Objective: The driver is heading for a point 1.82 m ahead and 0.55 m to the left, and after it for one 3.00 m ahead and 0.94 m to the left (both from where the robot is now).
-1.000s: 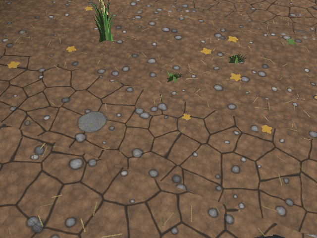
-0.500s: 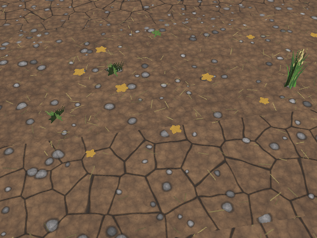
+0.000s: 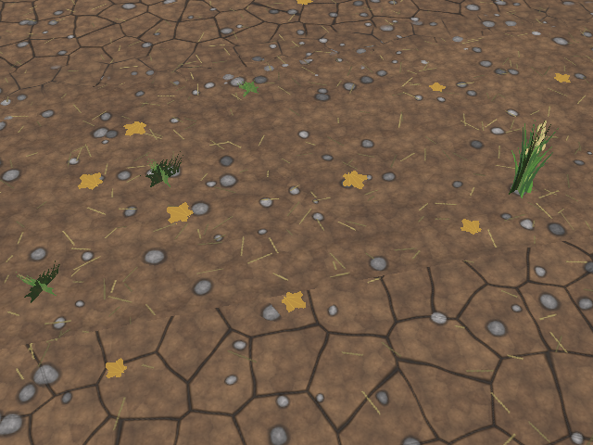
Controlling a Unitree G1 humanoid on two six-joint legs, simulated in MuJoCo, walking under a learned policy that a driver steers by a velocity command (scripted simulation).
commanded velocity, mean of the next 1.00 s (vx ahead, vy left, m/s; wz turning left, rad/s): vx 0.50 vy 0.00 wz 0.43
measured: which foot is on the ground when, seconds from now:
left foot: up 0.00-0.10, down 0.12-0.60, up 0.62-1.00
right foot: down 0.00-0.14, up 0.16-0.56, down 0.58-1.00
